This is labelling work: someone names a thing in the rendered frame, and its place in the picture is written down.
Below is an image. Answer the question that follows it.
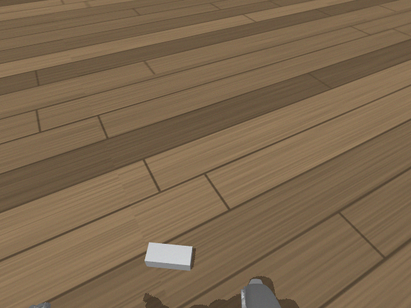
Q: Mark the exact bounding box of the carton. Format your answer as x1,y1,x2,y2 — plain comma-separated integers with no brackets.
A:
144,243,193,271

